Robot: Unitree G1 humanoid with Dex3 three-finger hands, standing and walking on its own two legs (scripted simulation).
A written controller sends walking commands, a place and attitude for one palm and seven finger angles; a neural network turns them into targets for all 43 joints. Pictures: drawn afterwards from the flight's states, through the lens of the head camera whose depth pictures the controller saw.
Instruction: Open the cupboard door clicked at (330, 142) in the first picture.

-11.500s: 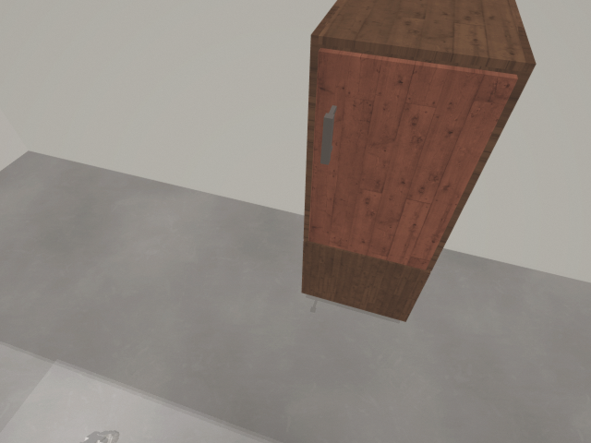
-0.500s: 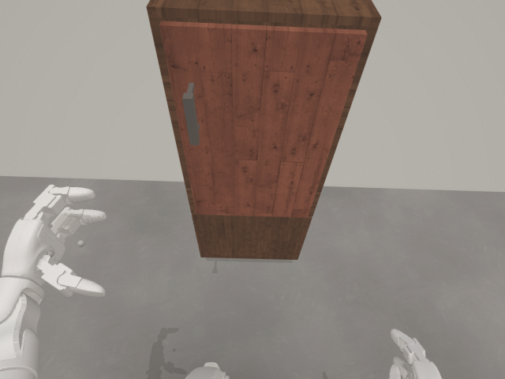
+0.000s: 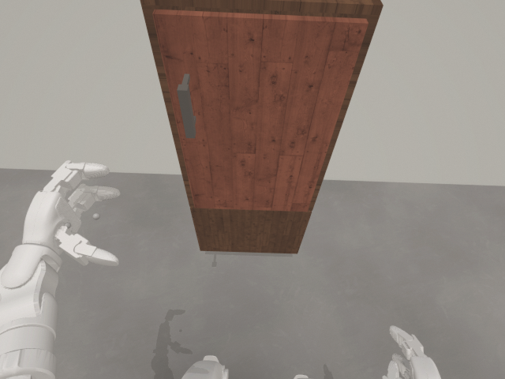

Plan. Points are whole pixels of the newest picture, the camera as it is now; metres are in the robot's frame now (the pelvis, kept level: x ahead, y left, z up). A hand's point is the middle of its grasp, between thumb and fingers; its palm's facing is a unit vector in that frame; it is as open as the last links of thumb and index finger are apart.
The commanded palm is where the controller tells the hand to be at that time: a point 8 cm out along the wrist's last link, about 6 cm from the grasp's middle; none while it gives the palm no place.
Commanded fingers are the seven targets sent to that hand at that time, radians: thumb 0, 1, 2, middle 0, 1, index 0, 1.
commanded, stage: move the hooked fingers beside the handle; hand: left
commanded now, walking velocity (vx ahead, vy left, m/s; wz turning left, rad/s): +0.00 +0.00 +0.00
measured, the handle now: (188, 107) +0.61 +0.17 +0.06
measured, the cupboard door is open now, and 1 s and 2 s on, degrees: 0 0 0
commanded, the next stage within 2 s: none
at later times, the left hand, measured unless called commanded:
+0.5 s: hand (120, 177) +0.41 +0.25 +0.07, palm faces +0.01 -1.00 -0.01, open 14.0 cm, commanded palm +0.39 +0.30 +0.07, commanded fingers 0.00 -0.50 0.30 -0.30 -1.20 -0.30 -1.20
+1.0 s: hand (148, 143) +0.50 +0.22 +0.06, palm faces +0.01 -1.00 +0.00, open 14.0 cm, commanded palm +0.48 +0.27 +0.06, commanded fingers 0.00 -0.50 0.30 -0.30 -1.20 -0.30 -1.20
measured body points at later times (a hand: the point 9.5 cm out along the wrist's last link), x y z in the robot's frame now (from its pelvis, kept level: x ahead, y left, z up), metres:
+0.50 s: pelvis +0.01 +0.01 +0.00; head +0.07 +0.03 +0.44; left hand +0.40 +0.30 +0.07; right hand +0.08 -0.26 -0.11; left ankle +0.04 +0.10 -0.69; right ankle +0.00 -0.11 -0.69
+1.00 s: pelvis +0.00 +0.02 -0.02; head +0.11 +0.04 +0.42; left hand +0.49 +0.28 +0.07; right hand +0.01 -0.26 -0.12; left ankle +0.04 +0.10 -0.69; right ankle +0.00 -0.11 -0.69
